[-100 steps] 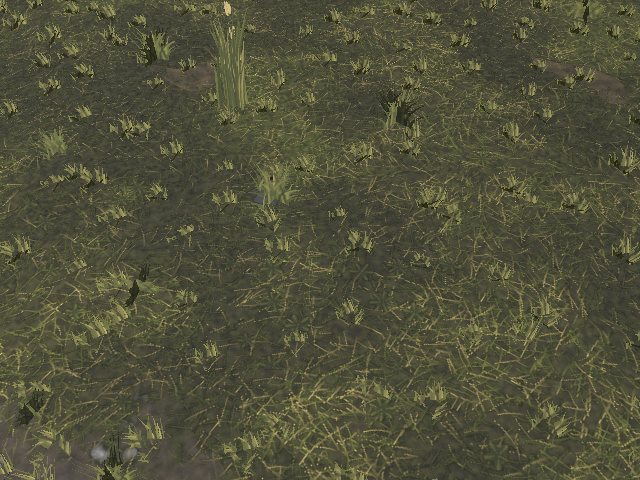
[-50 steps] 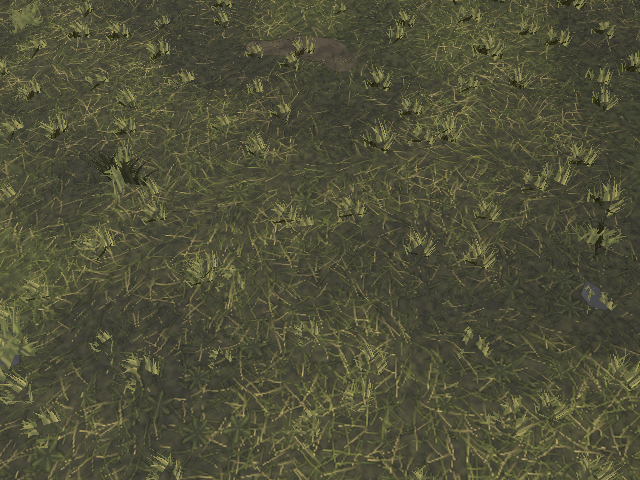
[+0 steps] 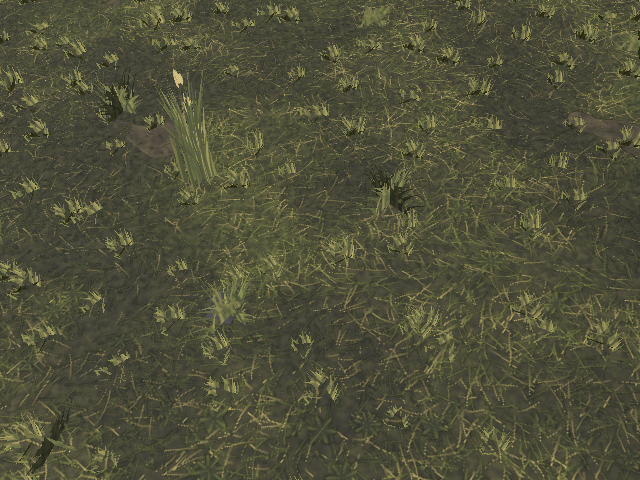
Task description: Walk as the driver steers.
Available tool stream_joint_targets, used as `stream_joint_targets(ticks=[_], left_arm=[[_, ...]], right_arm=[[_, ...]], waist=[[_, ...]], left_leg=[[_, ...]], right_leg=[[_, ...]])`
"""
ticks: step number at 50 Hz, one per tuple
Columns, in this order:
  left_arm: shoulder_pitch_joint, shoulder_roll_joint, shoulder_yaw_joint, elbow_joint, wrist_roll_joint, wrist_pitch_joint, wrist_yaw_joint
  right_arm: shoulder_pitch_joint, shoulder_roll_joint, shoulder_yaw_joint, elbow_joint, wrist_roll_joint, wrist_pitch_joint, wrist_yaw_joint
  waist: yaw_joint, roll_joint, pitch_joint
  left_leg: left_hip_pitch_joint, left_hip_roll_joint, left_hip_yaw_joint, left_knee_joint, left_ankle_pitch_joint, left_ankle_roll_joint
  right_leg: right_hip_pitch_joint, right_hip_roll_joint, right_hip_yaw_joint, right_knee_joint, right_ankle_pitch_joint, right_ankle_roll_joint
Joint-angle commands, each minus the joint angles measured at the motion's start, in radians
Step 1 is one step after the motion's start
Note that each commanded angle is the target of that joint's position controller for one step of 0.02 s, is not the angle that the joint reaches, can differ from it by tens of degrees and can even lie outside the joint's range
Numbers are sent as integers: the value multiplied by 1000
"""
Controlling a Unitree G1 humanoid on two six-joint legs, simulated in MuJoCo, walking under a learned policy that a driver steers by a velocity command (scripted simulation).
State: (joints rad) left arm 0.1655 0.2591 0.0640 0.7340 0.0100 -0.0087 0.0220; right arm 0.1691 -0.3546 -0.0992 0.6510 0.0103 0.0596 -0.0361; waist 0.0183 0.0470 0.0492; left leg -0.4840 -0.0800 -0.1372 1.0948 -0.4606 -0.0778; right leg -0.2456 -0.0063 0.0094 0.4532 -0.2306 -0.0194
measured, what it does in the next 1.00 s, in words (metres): steps on the spot, turning right: left foot, then right foot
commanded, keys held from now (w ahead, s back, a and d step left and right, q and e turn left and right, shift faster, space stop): e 0.88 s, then q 0.12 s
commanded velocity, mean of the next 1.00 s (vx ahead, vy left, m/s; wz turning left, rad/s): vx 0.00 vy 0.00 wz -0.38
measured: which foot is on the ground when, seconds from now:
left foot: up 0.00-0.12, down 0.14-0.48, up 0.50-0.98, down 1.00-1.00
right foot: down 0.00-0.18, up 0.20-0.46, down 0.48-1.00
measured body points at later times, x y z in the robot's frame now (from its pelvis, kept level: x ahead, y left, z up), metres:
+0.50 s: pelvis -0.01 -0.02 -0.02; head +0.02 -0.05 +0.43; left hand +0.19 +0.24 -0.10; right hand +0.07 -0.33 -0.13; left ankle -0.01 +0.15 -0.73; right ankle -0.03 -0.11 -0.75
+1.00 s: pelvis +0.00 -0.02 -0.01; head +0.03 -0.03 +0.44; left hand +0.28 +0.15 -0.09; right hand +0.01 -0.34 -0.10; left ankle +0.07 +0.10 -0.74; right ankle -0.03 -0.11 -0.74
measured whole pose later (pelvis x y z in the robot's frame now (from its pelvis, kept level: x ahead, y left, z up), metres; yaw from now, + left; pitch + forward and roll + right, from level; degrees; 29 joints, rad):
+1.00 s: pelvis +0.00 -0.02 -0.01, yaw -29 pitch +1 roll +0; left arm 0.15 0.31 0.05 0.64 0.00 0.05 0.02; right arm 0.15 -0.30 -0.07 0.72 0.00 -0.02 -0.01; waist 0.01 0.00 0.04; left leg -0.26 -0.02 -0.08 0.50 -0.22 -0.05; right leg -0.28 0.14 0.21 0.52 -0.24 -0.04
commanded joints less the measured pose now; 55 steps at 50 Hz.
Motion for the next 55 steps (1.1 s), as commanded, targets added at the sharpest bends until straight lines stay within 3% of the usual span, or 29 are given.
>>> stream_joint_targets(ticks=[1,2,3,6,7,8,9,11,13,14,17,20,23,24,25,26,27,28,30,33,37,44,47,49,50,51,52,53,55], left_arm=[[-69,92,6,-55,-3,-12,-4],[-64,109,11,-51,-8,-9,-10],[-36,144,21,-43,-14,-4,-15],[-7,198,33,-32,-41,2,-18],[17,198,32,-28,-43,-4,-18],[10,168,21,-39,-24,-15,-22],[10,113,10,-54,-27,-25,-25],[-26,151,20,-52,-28,-16,-23],[-27,158,34,-57,-30,9,-18],[-12,150,39,-59,-32,21,-19],[-4,110,27,-69,-33,42,-26],[-11,120,27,-98,-38,48,-46],[82,146,46,-82,-28,54,-49],[105,231,71,-93,-26,51,-34],[112,347,86,-130,-4,36,-32],[141,305,72,-132,24,12,-41],[96,276,61,-131,20,-4,-40],[47,253,57,-131,-2,-8,-32],[-9,220,40,-143,-23,2,-14],[2,210,35,-153,-17,11,2],[22,224,41,-156,-21,22,13],[-2,239,52,-174,-19,40,4],[-27,198,33,-174,-15,47,1],[-37,131,4,-158,-17,47,2],[24,89,-11,-132,0,39,0],[112,87,-13,-116,30,29,-4],[108,111,-6,-112,30,24,-5],[66,141,0,-103,35,21,-2],[-21,157,11,-108,22,23,3]], right_arm=[[-6,27,20,-67,-16,-16,1],[-25,45,29,-68,-21,-19,3],[-39,28,24,-67,-15,-21,4],[24,-28,3,-29,-4,-28,3],[35,-65,-4,-31,-8,-30,-3],[73,-110,-12,-36,-18,-29,-14],[61,-163,-30,-12,-26,-22,-13],[9,-83,-15,-35,-33,-27,-7],[3,-76,-12,-40,-29,-42,-13],[2,-76,-10,-34,-24,-51,-15],[-53,-85,-18,-26,-10,-54,-13],[-58,-100,-25,-17,-3,-41,-11],[-39,-87,-20,5,18,-43,-7],[16,-43,-10,14,-10,-48,0],[-55,7,14,-54,-49,-52,-4],[-110,-43,0,-58,-26,-54,-12],[-112,-65,-8,-53,-6,-52,-13],[-92,-75,-14,-33,-9,-49,-19],[-78,-82,-21,-17,-18,-46,-24],[-49,-48,-13,-7,-11,-51,-14],[-87,-32,-5,-16,-11,-57,-12],[-96,-42,-5,-19,-1,-84,9],[-43,-39,0,1,1,-93,25],[-7,4,17,16,-12,-102,39],[-22,-10,23,11,-32,-104,41],[-68,-68,22,-10,-42,-103,38],[-122,-36,37,-8,-52,-102,39],[-133,-23,38,-12,-36,-103,45],[-72,-72,29,6,-18,-104,45]], waist=[[-29,-211,-122],[-14,-239,-118],[5,-258,-107],[-23,-227,-87],[-19,-196,-104],[-23,-108,-154],[12,123,-151],[-25,155,-102],[-44,171,-69],[-33,141,-62],[-18,110,-64],[-28,134,-98],[16,65,-121],[-1,-149,-123],[9,-390,-124],[68,-252,-193],[37,-198,-141],[12,-145,-108],[-13,-145,-95],[-18,-151,-128],[3,-162,-113],[15,-192,-105],[9,-195,-155],[-31,-168,-158],[-1,-105,-159],[83,71,-151],[104,122,-104],[72,95,-75],[16,85,-49]], left_leg=[[74,69,39,-236,10,-22],[139,76,75,-350,-6,-25],[171,62,100,-430,1,-29],[317,34,124,-758,271,13],[406,78,75,-769,353,46],[519,189,7,-709,543,87],[485,262,-44,-679,557,175],[413,345,-118,-738,506,260],[408,411,-151,-744,646,308],[409,428,-136,-736,718,319],[381,378,-13,-718,744,283],[377,367,46,-683,726,263],[284,322,130,-527,517,173],[108,236,230,-303,243,78],[-153,69,202,-48,-251,-1],[-161,74,60,114,-276,5],[-178,95,43,150,-193,20],[-183,115,41,122,-100,26],[-131,116,41,75,26,15],[-95,84,51,24,106,-6],[-95,72,34,-162,128,-27],[34,40,20,-367,89,-14],[135,67,54,-470,125,4],[308,89,63,-729,351,36],[387,162,-23,-774,489,66],[394,278,-158,-755,685,137],[260,320,-206,-767,578,242],[223,263,-188,-782,398,226],[201,202,-160,-784,267,168]], right_leg=[[121,-173,162,-104,384,-181],[107,-163,161,-103,381,-178],[106,-164,185,-94,379,-184],[72,-164,250,-59,390,-165],[18,-158,269,-54,342,-124],[-65,-124,237,6,235,-72],[-140,-10,91,76,12,-13],[-184,21,16,241,-167,37],[-274,5,21,471,-353,53],[-304,-14,39,540,-381,62],[-255,-35,0,475,-289,79],[-152,-22,-52,320,-194,67],[59,37,-84,41,53,4],[206,-83,126,-36,370,-56],[242,-363,549,-91,656,-280],[222,-392,583,-122,552,-367],[186,-341,490,-122,457,-326],[164,-280,417,-118,354,-263],[111,-214,346,-120,346,-208],[127,-179,316,-122,361,-210],[151,-167,368,-120,241,-211],[93,-146,491,-88,207,-214],[119,-153,468,-30,347,-199],[63,-110,419,-7,305,-140],[29,-65,367,14,164,-83],[1,27,254,96,-91,-32],[37,36,192,42,-149,16],[82,23,178,1,-70,37],[90,37,156,21,-6,30]])
Keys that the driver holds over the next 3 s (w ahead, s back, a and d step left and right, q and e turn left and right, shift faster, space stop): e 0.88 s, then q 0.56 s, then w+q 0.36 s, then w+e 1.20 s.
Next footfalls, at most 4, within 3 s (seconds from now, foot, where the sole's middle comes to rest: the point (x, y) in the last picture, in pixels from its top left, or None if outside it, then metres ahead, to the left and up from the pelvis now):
0.14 left None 0.03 0.15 -0.78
0.48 right None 0.01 -0.12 -0.78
1.00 left None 0.11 0.08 -0.78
1.68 left None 0.10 0.13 -0.78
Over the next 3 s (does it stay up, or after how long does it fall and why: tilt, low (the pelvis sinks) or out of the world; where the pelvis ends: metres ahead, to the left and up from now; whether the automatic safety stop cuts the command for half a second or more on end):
stays up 0.74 -0.05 0.00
